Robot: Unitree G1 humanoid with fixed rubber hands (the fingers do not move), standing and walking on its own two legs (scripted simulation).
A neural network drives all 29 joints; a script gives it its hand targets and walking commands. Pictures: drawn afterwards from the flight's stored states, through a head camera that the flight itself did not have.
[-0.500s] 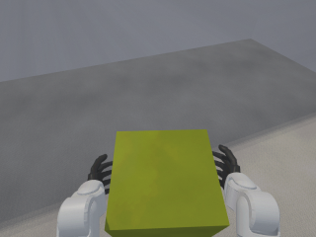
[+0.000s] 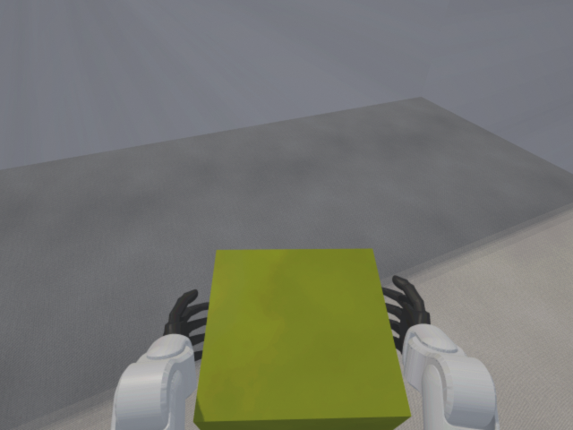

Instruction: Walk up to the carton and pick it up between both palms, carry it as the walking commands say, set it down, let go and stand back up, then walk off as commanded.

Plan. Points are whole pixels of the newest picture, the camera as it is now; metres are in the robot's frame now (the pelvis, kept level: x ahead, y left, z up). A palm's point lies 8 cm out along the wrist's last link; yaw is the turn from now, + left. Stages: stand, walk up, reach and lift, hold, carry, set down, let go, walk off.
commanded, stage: carry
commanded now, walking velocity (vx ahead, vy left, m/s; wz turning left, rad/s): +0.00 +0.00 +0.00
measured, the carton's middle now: (294, 357) +0.26 -0.01 +0.01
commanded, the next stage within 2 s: hold in 1.28 s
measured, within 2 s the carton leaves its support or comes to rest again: neither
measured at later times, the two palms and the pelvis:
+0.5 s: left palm (162, 359) +0.24 +0.17 +0.04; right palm (387, 337) +0.26 -0.13 +0.06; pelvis -0.01 +0.01 +0.00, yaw +0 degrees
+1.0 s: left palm (173, 349) +0.26 +0.16 +0.03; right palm (389, 332) +0.27 -0.14 +0.05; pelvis +0.01 +0.01 +0.00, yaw +0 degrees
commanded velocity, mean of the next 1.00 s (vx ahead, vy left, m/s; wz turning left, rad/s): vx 0.00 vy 0.00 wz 0.00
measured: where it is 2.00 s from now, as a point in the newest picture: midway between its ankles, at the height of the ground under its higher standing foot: outside the picture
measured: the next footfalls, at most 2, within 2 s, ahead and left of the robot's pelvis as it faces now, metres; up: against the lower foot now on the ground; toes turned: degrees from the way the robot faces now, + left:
none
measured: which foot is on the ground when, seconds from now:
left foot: down 0.00-1.00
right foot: down 0.00-1.00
